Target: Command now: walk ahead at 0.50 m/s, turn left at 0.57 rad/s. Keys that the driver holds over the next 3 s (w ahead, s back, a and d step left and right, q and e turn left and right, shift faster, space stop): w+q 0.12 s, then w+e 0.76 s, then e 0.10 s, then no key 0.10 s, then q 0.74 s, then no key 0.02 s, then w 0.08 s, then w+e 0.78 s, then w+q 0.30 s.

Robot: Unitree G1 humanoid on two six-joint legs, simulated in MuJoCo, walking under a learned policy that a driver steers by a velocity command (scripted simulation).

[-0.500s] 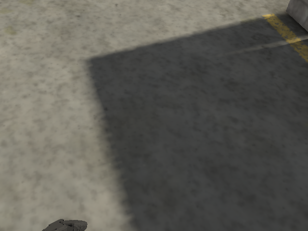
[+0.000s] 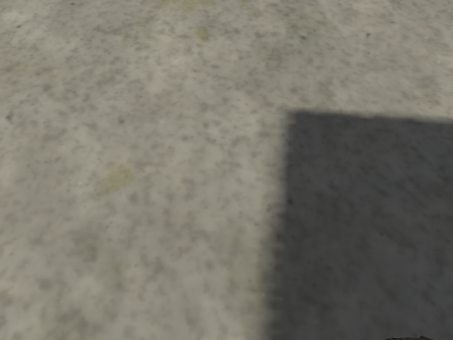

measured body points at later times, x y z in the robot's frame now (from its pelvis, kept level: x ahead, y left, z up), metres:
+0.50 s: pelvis +0.27 +0.04 +0.00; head +0.29 +0.05 +0.45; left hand +0.38 +0.30 -0.13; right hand +0.27 -0.22 -0.13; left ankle +0.15 +0.09 -0.73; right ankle +0.44 -0.08 -0.68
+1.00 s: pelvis +0.54 +0.01 +0.01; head +0.57 -0.01 +0.46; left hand +0.62 +0.28 -0.11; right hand +0.65 -0.27 -0.10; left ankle +0.73 +0.14 -0.68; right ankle +0.46 -0.03 -0.73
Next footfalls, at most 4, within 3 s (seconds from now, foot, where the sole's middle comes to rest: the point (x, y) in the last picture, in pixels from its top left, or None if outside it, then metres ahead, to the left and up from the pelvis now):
0.08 left None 0.19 0.09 -0.77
0.64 right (265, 325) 0.50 -0.04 -0.77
1.12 left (239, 231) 0.80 0.05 -0.77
1.56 right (288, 268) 0.68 -0.11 -0.77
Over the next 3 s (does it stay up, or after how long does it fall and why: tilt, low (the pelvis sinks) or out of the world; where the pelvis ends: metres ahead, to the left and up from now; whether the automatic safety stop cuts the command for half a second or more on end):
stays up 1.11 -0.07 0.00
